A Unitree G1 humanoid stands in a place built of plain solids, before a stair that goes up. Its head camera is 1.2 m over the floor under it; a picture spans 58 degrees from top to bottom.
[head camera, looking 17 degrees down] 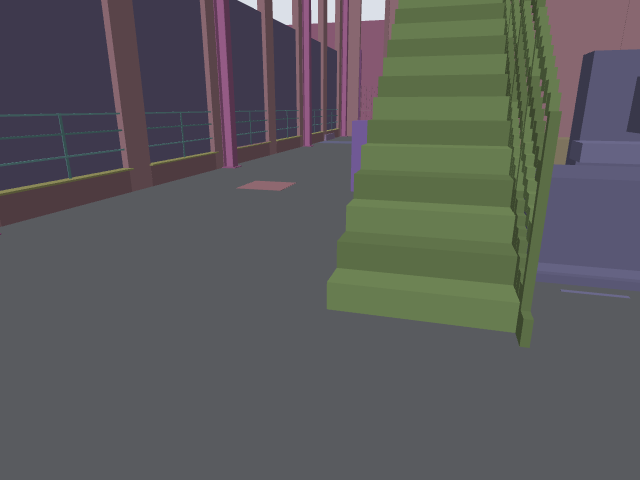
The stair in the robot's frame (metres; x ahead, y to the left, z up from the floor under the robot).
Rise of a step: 0.18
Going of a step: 0.25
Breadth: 1.14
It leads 16 degrees to the right of straight ahead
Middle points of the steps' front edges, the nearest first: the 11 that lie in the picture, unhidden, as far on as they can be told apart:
2.29 -0.59 0.18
2.54 -0.66 0.37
2.78 -0.73 0.55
3.03 -0.80 0.74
3.27 -0.86 0.92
3.52 -0.93 1.10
3.76 -1.00 1.29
4.01 -1.07 1.47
4.25 -1.14 1.65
4.49 -1.21 1.84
4.74 -1.28 2.02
